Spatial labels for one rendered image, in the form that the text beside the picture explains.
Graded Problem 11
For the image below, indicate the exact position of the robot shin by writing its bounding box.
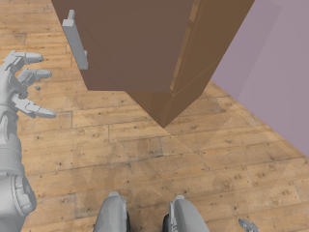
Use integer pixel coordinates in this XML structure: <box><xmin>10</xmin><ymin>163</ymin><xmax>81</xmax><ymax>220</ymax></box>
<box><xmin>108</xmin><ymin>191</ymin><xmax>126</xmax><ymax>232</ymax></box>
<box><xmin>168</xmin><ymin>195</ymin><xmax>184</xmax><ymax>232</ymax></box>

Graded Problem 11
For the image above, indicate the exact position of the robot right shin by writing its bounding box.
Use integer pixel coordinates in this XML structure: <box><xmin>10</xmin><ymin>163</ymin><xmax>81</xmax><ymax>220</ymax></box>
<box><xmin>168</xmin><ymin>195</ymin><xmax>184</xmax><ymax>232</ymax></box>

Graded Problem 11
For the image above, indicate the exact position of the robot left shin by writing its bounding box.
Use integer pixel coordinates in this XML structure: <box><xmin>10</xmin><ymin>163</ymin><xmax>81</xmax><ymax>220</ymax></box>
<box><xmin>108</xmin><ymin>191</ymin><xmax>126</xmax><ymax>232</ymax></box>

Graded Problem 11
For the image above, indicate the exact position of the right robot hand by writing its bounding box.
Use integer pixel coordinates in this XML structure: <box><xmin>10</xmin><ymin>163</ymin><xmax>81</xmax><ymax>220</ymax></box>
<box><xmin>239</xmin><ymin>218</ymin><xmax>260</xmax><ymax>232</ymax></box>

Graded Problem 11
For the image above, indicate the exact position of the cupboard door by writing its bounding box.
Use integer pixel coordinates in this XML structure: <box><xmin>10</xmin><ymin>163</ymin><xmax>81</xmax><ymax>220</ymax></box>
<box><xmin>51</xmin><ymin>0</ymin><xmax>194</xmax><ymax>92</ymax></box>

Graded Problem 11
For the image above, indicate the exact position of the left robot upper arm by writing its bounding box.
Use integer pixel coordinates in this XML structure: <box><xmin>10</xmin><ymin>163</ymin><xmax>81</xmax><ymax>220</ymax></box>
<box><xmin>0</xmin><ymin>174</ymin><xmax>37</xmax><ymax>232</ymax></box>

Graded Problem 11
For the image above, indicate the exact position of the left robot hand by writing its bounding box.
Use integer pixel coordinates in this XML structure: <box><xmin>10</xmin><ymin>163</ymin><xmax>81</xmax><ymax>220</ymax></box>
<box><xmin>0</xmin><ymin>50</ymin><xmax>56</xmax><ymax>119</ymax></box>

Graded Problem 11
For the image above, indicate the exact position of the handle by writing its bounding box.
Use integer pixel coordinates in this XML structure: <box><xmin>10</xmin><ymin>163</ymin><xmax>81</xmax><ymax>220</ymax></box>
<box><xmin>62</xmin><ymin>10</ymin><xmax>89</xmax><ymax>70</ymax></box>

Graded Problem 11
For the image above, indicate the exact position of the left robot forearm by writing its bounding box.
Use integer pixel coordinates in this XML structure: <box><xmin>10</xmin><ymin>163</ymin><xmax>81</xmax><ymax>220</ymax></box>
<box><xmin>0</xmin><ymin>104</ymin><xmax>25</xmax><ymax>179</ymax></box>

